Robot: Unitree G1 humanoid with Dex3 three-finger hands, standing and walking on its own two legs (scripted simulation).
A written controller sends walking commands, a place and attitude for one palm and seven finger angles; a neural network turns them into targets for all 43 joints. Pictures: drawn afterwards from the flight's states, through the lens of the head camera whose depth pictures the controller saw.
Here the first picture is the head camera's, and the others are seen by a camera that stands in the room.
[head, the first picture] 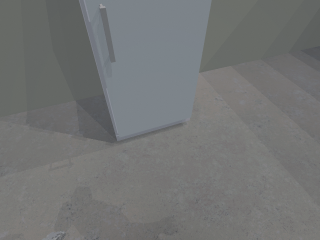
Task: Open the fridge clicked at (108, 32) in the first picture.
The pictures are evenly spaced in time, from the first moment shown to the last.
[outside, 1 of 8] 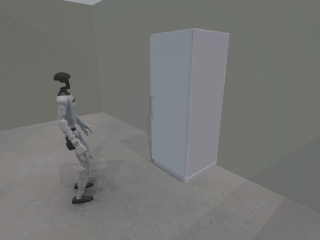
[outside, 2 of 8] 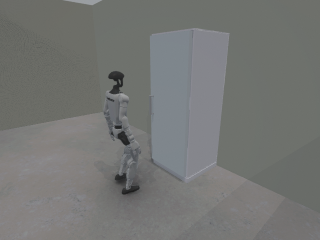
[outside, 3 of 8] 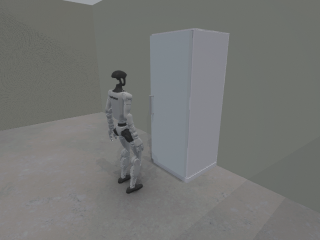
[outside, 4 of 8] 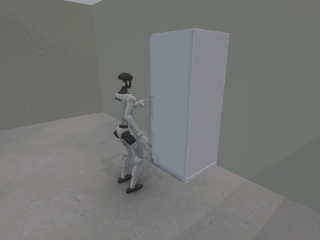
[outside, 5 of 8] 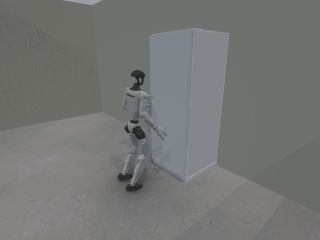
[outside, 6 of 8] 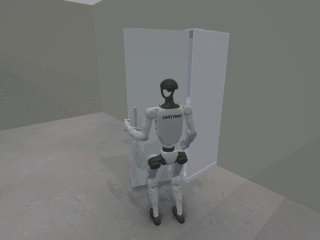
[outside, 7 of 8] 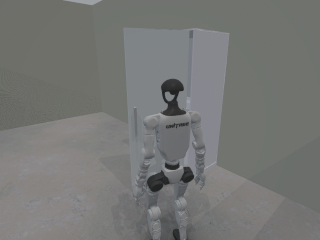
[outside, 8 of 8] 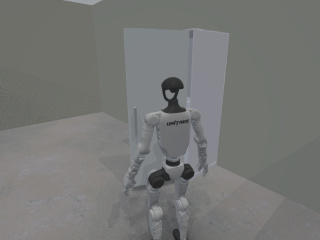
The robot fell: no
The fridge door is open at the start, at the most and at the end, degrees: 0 69 66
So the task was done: yes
